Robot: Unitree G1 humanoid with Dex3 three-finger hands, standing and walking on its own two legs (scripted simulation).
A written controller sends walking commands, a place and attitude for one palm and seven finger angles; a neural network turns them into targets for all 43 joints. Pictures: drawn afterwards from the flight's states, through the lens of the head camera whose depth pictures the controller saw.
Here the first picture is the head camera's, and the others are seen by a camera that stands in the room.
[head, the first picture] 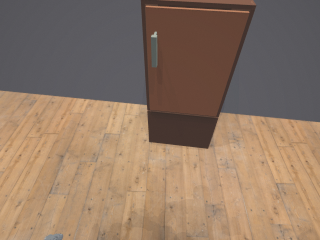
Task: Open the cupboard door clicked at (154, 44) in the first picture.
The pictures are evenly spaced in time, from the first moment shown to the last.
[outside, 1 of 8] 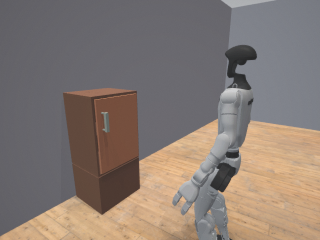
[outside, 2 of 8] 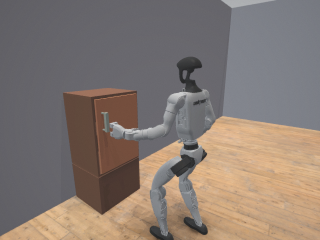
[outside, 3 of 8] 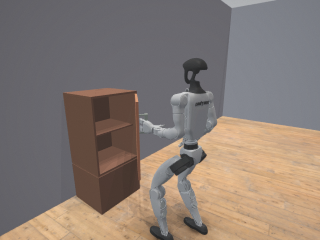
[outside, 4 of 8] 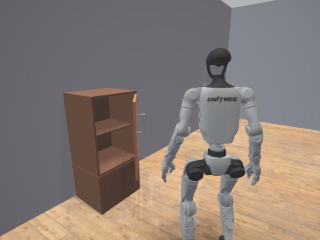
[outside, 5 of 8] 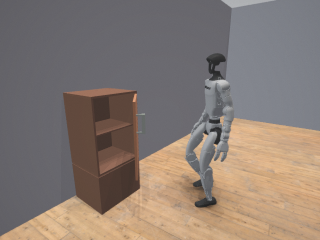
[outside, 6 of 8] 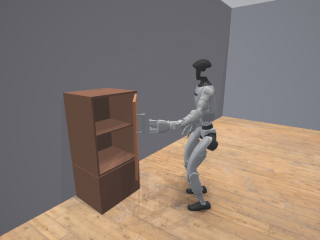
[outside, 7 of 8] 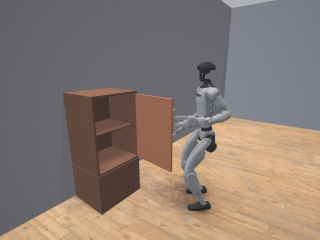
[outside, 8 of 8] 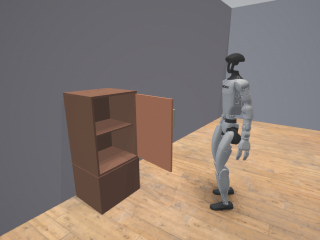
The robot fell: no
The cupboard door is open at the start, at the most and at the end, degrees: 0 87 84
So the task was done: yes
